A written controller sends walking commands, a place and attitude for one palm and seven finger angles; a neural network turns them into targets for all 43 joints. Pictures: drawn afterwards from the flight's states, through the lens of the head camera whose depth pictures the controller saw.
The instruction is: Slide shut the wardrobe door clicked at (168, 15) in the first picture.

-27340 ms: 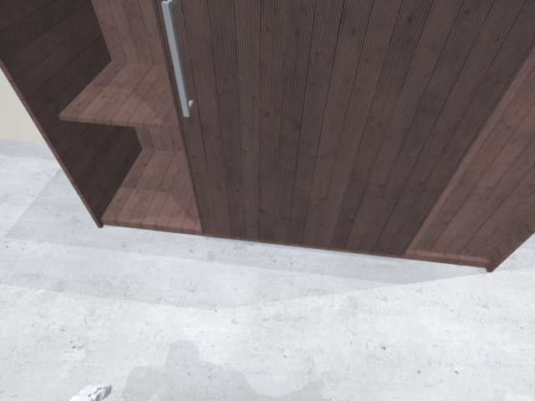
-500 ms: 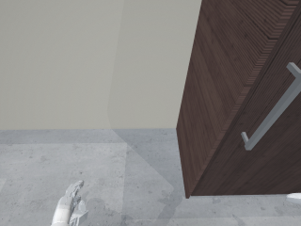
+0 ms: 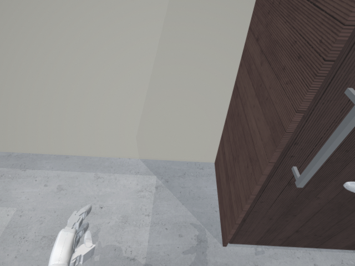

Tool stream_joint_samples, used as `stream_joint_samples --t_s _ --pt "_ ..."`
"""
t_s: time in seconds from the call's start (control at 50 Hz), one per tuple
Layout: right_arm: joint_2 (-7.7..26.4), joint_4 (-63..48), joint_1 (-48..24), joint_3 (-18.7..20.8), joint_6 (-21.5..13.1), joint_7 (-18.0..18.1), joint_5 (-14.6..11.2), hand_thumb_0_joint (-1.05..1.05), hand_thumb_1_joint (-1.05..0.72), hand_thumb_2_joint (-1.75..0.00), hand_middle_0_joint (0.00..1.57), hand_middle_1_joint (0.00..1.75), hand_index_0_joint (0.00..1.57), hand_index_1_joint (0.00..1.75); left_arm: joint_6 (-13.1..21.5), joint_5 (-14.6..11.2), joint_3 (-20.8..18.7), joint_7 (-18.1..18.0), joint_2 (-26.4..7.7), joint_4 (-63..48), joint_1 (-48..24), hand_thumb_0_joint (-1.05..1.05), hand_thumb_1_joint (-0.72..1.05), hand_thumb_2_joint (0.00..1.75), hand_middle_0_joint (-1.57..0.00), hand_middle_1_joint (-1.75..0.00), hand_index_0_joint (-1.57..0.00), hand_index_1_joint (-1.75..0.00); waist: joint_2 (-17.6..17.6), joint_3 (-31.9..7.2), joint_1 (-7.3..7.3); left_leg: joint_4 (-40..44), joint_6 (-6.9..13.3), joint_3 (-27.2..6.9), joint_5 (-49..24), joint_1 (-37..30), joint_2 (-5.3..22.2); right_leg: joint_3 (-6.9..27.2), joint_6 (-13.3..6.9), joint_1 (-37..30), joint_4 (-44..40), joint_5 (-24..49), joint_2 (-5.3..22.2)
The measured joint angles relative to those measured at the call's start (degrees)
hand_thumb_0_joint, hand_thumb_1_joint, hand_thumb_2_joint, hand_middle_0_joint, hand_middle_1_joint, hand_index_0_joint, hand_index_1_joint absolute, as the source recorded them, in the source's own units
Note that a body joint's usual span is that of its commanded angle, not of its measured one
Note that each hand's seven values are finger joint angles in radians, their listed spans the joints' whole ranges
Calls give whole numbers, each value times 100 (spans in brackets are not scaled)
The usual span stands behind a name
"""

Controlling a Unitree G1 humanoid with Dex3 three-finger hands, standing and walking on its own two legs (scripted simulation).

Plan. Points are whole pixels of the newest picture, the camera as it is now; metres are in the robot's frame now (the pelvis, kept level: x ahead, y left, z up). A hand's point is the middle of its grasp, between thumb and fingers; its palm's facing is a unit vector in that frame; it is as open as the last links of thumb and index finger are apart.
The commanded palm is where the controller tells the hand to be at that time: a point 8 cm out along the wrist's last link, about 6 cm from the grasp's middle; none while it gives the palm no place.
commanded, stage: draw the hand back to the body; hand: right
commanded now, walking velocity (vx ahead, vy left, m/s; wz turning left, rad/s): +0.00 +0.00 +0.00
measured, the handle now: (321, 145) +0.37 -0.34 +0.11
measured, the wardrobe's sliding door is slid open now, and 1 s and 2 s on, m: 0.00 0.00 0.00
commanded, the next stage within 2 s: step back with the hand held close in 1.14 s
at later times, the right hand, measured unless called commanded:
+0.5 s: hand out of the picture +0.22 -0.31 +0.16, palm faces +0.52 +0.77 -0.38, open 11.4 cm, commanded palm +0.16 -0.33 +0.18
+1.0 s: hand (329, 176) +0.24 -0.24 +0.18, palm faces +0.44 +0.81 -0.40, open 7.5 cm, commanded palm +0.18 -0.28 +0.20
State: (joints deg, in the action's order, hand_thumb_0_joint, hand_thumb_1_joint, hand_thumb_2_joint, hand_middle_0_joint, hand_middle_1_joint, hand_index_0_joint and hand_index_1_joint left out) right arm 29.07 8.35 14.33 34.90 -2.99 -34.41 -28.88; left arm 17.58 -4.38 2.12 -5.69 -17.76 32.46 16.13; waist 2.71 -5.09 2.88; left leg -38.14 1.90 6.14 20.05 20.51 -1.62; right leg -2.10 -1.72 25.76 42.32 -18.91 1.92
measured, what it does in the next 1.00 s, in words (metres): stands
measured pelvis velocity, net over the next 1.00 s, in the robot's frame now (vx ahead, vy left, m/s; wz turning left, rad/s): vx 0.04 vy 0.02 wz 0.01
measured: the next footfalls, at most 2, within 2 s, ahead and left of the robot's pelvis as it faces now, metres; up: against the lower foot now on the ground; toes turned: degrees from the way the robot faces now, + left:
none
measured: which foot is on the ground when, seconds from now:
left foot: down 0.00-1.00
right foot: down 0.00-1.00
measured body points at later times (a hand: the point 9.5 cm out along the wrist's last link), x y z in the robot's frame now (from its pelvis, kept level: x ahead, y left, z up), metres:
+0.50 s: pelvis +0.02 -0.01 +0.02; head +0.01 +0.00 +0.47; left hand +0.21 +0.20 -0.06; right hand +0.19 -0.34 +0.18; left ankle +0.00 +0.10 -0.72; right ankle +0.03 -0.10 -0.72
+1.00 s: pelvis +0.04 +0.02 +0.03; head +0.03 +0.04 +0.47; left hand +0.23 +0.24 -0.06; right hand +0.21 -0.28 +0.20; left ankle +0.00 +0.10 -0.72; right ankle +0.03 -0.10 -0.72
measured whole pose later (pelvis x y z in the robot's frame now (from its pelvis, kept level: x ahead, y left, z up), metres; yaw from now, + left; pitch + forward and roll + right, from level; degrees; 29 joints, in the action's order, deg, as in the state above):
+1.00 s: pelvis +0.04 +0.02 +0.03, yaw +1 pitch -3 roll +0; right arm 19.9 -22.0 26.0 18.8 -2.8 5.4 -4.6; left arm 5.9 0.2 1.0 -4.4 -13.4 36.2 11.3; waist 3.5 -0.5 4.5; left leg -22.2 2.6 4.4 16.3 3.5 -1.5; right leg -3.5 -0.6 7.1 24.0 -14.2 0.7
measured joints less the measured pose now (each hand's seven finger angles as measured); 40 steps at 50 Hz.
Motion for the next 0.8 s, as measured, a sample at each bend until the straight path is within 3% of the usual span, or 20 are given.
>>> stream_joint_samples --t_s 0.08,0.14,0.2,0.24,0.3,0.46,0.8 --pt "-258 -412 46 -255 154 353 239 -2 52 -22 25 113 25 113 35 -3 8 -61 16 64 5 2 90 90 -21 -30 -20 -30 7 65 59 74 -13 38 -46 -127 14 39 -28 -86 -24 32 -24" --pt "-330 -939 86 -656 74 1693 1122 -2 46 -24 25 110 25 110 -6 188 17 -55 131 218 -74 2 90 90 -20 -30 -20 -30 -39 179 93 274 -19 66 -139 -334 35 68 -31 -268 -200 120 -62" --pt "-520 -1516 412 -897 13 2915 1685 -2 39 -28 25 106 25 106 -95 283 80 -34 283 310 -195 2 90 90 -20 -30 -20 -30 -93 275 74 517 -43 12 -257 -519 80 13 -50 -505 -521 258 -121" --pt "-640 -1831 634 -1021 -44 3428 1944 -2 33 -31 24 102 25 102 -142 330 100 -24 372 356 -225 2 90 90 -21 -30 -21 -30 -101 315 90 671 -65 -33 -319 -648 111 -31 -67 -670 -730 334 -159" --pt "-754 -2076 793 -1174 -109 3871 2205 -1 23 -36 24 96 24 97 -247 374 116 -11 462 448 -254 2 90 90 -21 -30 -21 -30 -82 380 149 862 -98 -73 -372 -845 160 -72 -95 -907 -994 418 -221" --pt "-891 -2214 733 -1383 -69 4194 2484 -1 -5 -49 23 80 24 80 -588 449 115 48 522 637 -359 2 90 90 -21 -30 -21 -30 -21 493 245 1235 -139 -140 -421 -1272 238 -132 -117 -1419 -1520 535 -327" --pt "-922 -3075 1098 -1604 20 4036 2466 0 -66 -78 22 44 22 44 -1034 469 -104 168 386 381 -484 1 90 90 -21 -30 -20 -30 35 442 175 1576 -39 -203 -390 -1671 105 -173 16 -1833 -1819 467 -216"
